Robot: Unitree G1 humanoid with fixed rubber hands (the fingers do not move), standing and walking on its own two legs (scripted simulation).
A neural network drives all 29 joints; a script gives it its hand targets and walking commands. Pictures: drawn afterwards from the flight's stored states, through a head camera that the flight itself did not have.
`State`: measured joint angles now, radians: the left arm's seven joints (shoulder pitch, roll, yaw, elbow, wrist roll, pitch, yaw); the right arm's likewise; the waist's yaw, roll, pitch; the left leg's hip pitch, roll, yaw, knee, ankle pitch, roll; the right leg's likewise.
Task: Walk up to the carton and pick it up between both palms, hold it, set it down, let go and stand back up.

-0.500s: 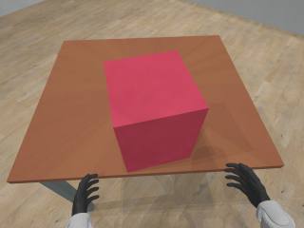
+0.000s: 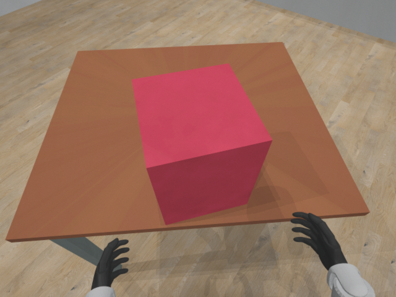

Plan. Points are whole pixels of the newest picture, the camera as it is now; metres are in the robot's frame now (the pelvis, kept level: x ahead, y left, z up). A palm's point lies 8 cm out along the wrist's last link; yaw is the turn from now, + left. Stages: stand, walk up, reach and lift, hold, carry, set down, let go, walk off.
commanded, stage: set down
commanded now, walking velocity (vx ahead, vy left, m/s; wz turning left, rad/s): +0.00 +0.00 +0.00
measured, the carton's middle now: (195, 148) +0.40 +0.05 +0.04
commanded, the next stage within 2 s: let go in 0.06 s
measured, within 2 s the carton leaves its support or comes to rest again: neither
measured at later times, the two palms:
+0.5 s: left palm (103, 276) +0.16 +0.23 -0.07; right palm (319, 267) +0.19 -0.21 -0.07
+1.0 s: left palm (73, 288) +0.14 +0.29 -0.10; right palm (346, 276) +0.17 -0.27 -0.08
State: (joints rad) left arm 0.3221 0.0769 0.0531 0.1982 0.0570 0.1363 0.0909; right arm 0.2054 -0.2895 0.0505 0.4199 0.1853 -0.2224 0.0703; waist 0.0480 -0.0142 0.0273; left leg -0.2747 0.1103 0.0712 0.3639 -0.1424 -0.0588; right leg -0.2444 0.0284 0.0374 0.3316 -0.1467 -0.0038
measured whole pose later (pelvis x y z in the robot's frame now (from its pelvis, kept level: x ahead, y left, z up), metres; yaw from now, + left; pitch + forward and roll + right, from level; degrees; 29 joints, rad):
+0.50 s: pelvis +0.02 +0.00 +0.00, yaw +0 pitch +4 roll -1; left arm 0.28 0.12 0.05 0.30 0.06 0.13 0.04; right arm 0.20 -0.22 0.05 0.62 0.10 -0.26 0.03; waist 0.04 -0.02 0.03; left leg -0.26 0.10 0.07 0.36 -0.17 -0.06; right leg -0.23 0.02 0.04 0.33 -0.17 0.00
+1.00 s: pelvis +0.04 +0.00 -0.01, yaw +0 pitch +3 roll +0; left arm 0.24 0.33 0.05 0.73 0.06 -0.01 0.00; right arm 0.25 -0.35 0.05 0.70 0.01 -0.05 0.01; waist 0.03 -0.02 -0.11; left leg -0.25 0.10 0.07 0.47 -0.26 -0.06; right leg -0.23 0.02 0.04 0.46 -0.28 0.00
